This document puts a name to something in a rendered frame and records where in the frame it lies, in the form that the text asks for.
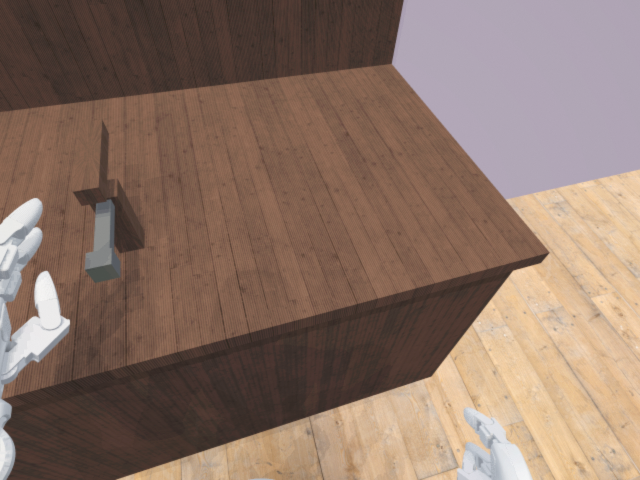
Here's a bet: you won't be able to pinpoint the counter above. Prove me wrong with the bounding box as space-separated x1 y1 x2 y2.
0 0 550 480

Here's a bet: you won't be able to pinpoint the robot left hand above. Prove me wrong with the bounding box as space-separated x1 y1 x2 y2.
0 198 70 399

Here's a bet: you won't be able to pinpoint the robot right hand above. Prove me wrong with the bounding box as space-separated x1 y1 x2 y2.
457 407 533 480

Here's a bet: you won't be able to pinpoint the tap lever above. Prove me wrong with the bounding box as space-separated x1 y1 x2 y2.
85 199 120 283

